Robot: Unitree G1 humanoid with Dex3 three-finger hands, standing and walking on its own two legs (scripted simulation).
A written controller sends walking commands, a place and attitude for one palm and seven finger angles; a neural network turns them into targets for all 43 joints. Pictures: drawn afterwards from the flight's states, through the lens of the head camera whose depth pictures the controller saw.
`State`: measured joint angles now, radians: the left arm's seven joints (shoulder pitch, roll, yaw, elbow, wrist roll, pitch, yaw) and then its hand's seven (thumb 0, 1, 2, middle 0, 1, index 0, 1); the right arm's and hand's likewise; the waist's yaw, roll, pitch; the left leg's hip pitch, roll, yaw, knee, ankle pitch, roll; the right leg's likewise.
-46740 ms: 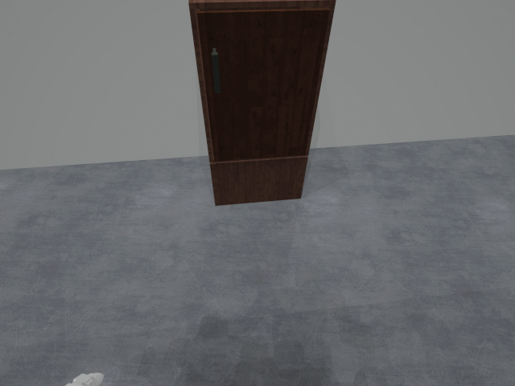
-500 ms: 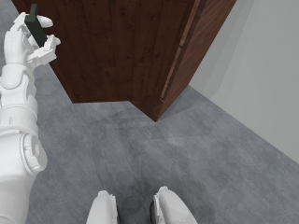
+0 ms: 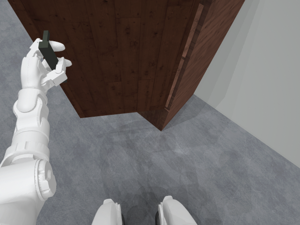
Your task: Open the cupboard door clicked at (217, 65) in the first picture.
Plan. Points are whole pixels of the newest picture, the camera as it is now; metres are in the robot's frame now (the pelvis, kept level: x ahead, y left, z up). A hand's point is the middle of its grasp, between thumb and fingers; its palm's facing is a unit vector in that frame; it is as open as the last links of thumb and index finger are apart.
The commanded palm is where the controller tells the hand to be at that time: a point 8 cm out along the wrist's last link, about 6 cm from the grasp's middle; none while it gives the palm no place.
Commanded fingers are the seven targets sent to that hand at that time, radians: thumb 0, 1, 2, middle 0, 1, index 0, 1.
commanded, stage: pull the door open along its arc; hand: left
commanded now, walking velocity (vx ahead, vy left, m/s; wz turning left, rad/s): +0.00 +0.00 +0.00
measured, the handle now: (55, 58) +0.55 +0.21 +0.06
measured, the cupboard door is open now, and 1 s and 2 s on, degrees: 49 87 87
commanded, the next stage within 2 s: open thumb and fingers to let go in 0.78 s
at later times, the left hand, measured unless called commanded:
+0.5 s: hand (86, 121) +0.36 +0.12 +0.07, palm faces +0.32 -0.95 +0.02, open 5.9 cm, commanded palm +0.29 +0.18 +0.06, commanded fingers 0.00 0.90 0.90 -0.40 -1.35 -0.40 -1.35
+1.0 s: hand (118, 147) +0.29 +0.05 +0.07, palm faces +0.41 -0.91 +0.00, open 5.9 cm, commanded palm +0.25 +0.10 +0.06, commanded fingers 0.00 0.41 0.69 -0.37 -1.30 -0.37 -1.30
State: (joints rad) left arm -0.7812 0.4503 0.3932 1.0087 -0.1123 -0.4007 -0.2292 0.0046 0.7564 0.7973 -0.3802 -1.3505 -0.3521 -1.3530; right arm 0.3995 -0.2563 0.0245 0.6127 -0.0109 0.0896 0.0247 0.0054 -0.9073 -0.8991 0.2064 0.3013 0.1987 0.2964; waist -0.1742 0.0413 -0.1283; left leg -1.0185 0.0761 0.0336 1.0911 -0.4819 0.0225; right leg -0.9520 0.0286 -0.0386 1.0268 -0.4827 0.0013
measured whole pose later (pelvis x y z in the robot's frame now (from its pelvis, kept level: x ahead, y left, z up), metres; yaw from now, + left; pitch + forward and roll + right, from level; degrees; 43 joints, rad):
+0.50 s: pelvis +0.01 -0.02 +0.01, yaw +2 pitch +15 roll +0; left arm -0.16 0.01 0.06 0.39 -0.03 -0.40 0.29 -0.01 0.70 0.76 -0.39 -1.33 -0.35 -1.32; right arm 0.21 -0.19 0.01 0.55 -0.05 0.06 0.04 0.01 -0.91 -0.90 0.20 0.30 0.20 0.30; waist -0.03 0.02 -0.15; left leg -0.80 0.05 0.04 1.01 -0.47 -0.01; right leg -0.76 0.00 -0.04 1.01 -0.51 -0.02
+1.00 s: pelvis +0.00 -0.05 +0.01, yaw +5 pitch +13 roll +1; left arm 0.09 -0.09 -0.18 0.21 0.09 -0.39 0.52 -0.01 0.69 0.79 -0.36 -1.34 -0.35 -1.34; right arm 0.20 -0.20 -0.02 0.60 -0.08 -0.01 0.01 0.01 -0.91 -0.90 0.20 0.30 0.20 0.30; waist -0.01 0.03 -0.14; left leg -0.77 0.03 -0.02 1.00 -0.45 -0.04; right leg -0.73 -0.01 -0.09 1.03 -0.54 -0.06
